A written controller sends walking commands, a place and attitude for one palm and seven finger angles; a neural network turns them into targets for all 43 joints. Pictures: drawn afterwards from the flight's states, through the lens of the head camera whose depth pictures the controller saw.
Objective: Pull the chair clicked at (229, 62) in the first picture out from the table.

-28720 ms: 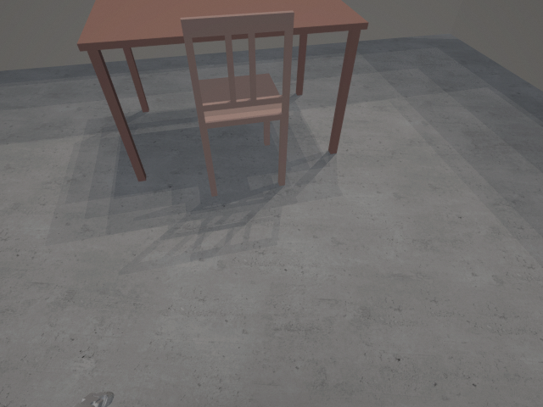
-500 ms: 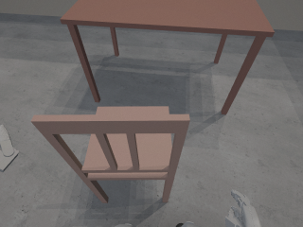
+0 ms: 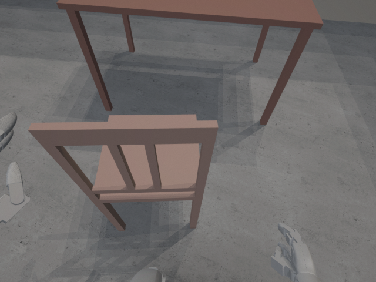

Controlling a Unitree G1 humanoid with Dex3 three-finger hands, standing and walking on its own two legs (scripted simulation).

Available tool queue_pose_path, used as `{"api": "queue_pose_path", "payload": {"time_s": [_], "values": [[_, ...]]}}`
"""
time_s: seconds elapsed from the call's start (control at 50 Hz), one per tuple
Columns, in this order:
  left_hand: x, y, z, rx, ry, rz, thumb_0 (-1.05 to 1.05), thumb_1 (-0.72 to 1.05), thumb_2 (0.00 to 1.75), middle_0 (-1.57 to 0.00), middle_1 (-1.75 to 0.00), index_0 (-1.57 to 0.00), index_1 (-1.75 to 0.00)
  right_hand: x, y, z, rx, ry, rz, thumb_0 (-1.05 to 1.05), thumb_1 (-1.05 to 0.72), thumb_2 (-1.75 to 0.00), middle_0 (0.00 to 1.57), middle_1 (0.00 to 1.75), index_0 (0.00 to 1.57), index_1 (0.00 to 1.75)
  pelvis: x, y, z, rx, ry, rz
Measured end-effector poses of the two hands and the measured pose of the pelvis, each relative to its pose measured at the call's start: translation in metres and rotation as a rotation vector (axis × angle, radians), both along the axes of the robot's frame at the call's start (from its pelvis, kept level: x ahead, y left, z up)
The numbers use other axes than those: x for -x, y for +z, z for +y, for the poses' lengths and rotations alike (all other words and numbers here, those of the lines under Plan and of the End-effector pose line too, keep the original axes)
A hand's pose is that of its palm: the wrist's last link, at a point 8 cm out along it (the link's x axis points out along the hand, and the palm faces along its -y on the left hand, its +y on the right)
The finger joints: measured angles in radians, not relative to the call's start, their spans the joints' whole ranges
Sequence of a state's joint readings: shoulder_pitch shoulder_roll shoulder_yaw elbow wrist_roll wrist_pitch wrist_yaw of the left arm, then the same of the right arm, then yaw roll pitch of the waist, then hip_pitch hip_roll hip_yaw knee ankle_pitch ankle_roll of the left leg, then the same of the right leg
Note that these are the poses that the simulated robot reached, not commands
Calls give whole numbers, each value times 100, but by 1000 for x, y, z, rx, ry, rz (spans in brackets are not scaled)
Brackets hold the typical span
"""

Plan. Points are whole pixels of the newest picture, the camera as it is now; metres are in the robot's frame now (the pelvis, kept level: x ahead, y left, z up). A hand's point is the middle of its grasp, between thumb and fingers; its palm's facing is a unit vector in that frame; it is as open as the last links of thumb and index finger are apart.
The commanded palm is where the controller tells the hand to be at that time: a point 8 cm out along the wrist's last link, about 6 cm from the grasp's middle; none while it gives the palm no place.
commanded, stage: step back with the hand held close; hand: left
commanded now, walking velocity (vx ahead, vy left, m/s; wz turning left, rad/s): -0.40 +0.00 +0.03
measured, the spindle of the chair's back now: (123, 168) +0.41 +0.20 -0.11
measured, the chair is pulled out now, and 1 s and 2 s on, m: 0.58 0.58 0.58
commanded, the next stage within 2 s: stop stepping back and stand still in 0.12 s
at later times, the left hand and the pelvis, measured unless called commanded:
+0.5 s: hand out of the picture +0.06 +0.24 +0.15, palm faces +0.43 -0.79 -0.44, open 7.4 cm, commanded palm +0.02 +0.27 +0.17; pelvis -0.13 -0.03 -0.01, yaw -1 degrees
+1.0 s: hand out of the picture +0.02 +0.26 +0.13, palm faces +0.44 -0.81 -0.39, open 7.4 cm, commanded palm -0.03 +0.29 +0.17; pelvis -0.18 -0.01 -0.01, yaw -1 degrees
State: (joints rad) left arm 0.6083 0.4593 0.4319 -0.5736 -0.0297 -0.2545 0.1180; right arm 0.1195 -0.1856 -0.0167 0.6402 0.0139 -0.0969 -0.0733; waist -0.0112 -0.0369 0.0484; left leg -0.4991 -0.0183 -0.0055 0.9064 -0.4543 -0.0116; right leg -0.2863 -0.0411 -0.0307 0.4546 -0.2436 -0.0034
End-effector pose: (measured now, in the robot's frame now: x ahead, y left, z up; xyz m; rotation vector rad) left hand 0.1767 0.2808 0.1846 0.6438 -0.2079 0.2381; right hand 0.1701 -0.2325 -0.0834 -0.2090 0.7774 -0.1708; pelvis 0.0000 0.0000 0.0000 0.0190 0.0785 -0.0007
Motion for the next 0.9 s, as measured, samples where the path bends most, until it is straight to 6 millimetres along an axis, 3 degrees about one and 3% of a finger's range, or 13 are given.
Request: {"api": "queue_pose_path", "payload": {"time_s": [0.16,0.26,0.32,0.4,0.5,0.56,0.64,0.78,0.84,0.9], "values": [[45,-12,18,3,28,-31,1,89,90,-21,-30,-21,-30,37,4,-7,53,-34,-38,1,-90,-90,20,30,20,30,41,-11,3,-5,0,-47],[83,1,3,40,43,-102,2,89,90,-21,-30,-21,-30,74,2,0,10,27,-53,1,-90,-90,20,30,20,30,74,-8,-9,35,7,-78],[111,11,-10,-11,38,-139,2,89,90,-21,-30,-21,-30,96,-6,-2,-37,42,-74,1,-90,-90,21,30,20,30,91,-16,-20,34,-4,-89],[139,4,-18,6,72,-115,1,89,90,-21,-30,-21,-30,130,-19,-13,-60,24,-53,1,-90,-90,21,30,20,30,114,-20,-28,47,-10,-125],[155,-14,-4,121,140,-85,1,88,90,-21,-30,-21,-30,179,-10,-33,-3,-38,11,1,-90,-90,21,30,20,30,129,-9,-27,17,-18,-108],[160,-25,2,159,136,-97,1,89,90,-21,-30,-21,-30,201,-1,-44,71,-62,-6,1,-90,-90,21,30,20,30,140,-12,-20,49,-19,-86],[169,-19,-2,148,76,-143,2,89,90,-21,-30,-21,-30,225,11,-48,110,-87,-35,1,-90,-90,21,30,20,30,160,-12,-17,29,-26,-115],[195,20,-2,8,33,-188,2,89,90,-21,-30,-21,-30,239,7,-30,21,-69,-25,1,-90,-90,20,30,20,30,169,-2,-17,61,4,-91],[202,13,6,-40,84,-148,1,89,90,-21,-30,-21,-30,235,-9,-24,-14,-43,-17,1,-90,-90,20,30,20,30,175,-11,-20,45,-17,-78],[203,-6,14,36,145,-85,1,89,90,-21,-30,-21,-30,233,-21,-18,-35,-20,24,1,-90,-90,21,30,20,30,181,-12,-18,70,-10,-88]]}}
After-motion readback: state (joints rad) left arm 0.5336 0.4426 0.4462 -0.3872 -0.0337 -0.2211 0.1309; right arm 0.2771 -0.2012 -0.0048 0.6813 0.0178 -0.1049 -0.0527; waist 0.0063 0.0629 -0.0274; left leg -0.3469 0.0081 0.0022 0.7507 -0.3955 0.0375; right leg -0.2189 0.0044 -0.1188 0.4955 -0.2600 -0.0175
